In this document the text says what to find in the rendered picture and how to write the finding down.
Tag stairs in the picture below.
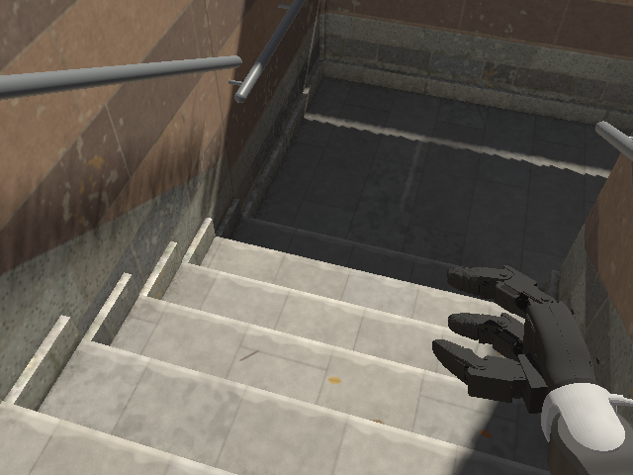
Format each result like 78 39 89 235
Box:
0 216 551 475

